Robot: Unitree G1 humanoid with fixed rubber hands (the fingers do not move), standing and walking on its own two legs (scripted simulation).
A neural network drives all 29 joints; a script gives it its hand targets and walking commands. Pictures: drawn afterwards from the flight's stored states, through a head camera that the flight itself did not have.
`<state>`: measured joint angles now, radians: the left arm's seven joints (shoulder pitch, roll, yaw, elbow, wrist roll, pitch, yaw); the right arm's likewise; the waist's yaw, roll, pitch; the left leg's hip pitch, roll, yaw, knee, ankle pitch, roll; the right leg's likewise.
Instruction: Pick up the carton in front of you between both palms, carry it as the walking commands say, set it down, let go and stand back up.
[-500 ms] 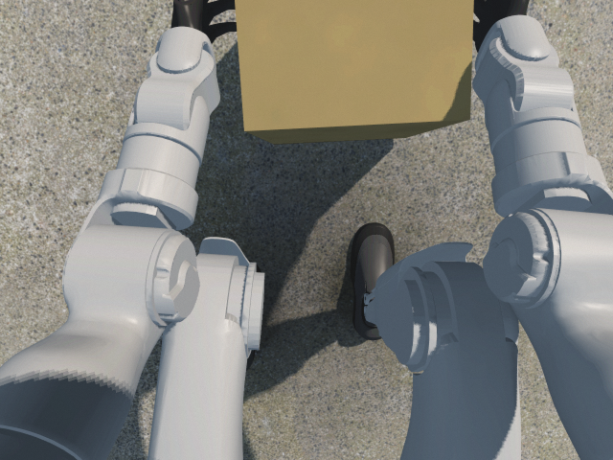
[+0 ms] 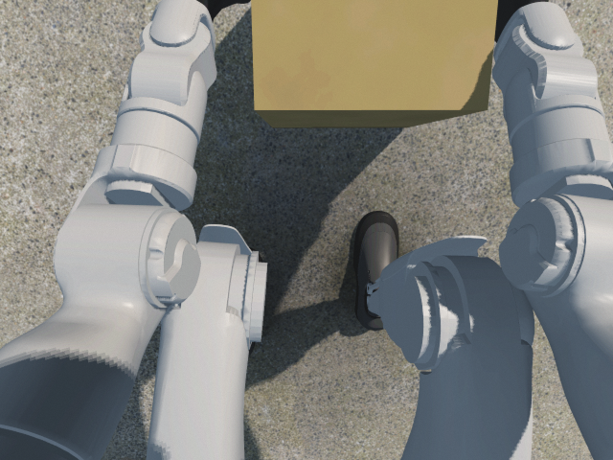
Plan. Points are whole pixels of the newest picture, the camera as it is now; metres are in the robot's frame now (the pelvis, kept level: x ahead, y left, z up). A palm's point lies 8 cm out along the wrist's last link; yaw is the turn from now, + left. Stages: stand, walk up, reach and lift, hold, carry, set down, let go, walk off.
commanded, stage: set down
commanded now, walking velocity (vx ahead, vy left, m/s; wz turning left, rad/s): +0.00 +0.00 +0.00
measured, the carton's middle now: (353, 32) +0.53 -0.06 -0.24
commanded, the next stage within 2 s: let go in 1.38 s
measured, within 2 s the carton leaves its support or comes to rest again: neither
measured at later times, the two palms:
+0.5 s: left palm out of the picture +0.56 +0.14 -0.13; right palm (558, 7) +0.53 -0.23 -0.14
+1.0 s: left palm out of the picture +0.56 +0.15 +0.03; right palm out of the picture +0.53 -0.24 +0.03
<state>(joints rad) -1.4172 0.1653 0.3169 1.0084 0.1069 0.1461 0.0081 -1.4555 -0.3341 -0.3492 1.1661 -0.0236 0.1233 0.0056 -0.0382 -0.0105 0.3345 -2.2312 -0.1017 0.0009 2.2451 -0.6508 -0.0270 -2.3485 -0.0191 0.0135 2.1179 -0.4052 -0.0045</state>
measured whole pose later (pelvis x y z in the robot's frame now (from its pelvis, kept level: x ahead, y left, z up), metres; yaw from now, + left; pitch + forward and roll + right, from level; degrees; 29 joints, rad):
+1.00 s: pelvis +0.03 -0.01 +0.14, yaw +0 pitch +47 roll +2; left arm -1.14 0.27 0.21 0.84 -0.08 0.15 0.08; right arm -1.11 -0.29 -0.26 0.82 0.07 0.15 -0.06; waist -0.04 0.02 -0.03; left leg -1.98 -0.08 -0.01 1.76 -0.60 -0.02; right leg -2.09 0.00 0.02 1.68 -0.40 -0.01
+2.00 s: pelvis +0.12 -0.01 +0.38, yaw -3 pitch +22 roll +0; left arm -0.14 0.18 0.13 0.59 0.03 0.00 -0.04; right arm -0.09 -0.19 -0.11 0.54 -0.01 0.01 0.04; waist -0.02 0.01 -0.07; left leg -0.72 -0.03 -0.06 0.70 -0.37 -0.01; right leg -0.82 0.02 0.01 0.67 -0.23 -0.02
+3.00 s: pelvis +0.15 -0.01 +0.40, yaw -2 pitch +0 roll -1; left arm 0.18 0.32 0.06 0.73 0.04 0.02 0.01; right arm 0.22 -0.34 -0.05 0.66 -0.04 0.03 -0.02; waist 0.01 0.03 0.00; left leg -0.14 -0.02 -0.07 0.51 -0.37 0.00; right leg -0.25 0.02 0.00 0.52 -0.27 -0.01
